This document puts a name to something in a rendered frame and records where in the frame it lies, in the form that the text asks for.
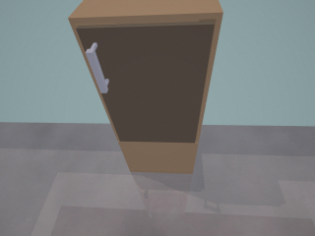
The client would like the cupboard door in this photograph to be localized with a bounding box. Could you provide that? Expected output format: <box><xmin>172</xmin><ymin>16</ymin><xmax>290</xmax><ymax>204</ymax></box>
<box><xmin>76</xmin><ymin>21</ymin><xmax>215</xmax><ymax>144</ymax></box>

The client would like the handle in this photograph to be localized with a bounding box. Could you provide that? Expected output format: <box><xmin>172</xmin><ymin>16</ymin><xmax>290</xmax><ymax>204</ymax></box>
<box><xmin>86</xmin><ymin>42</ymin><xmax>109</xmax><ymax>93</ymax></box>

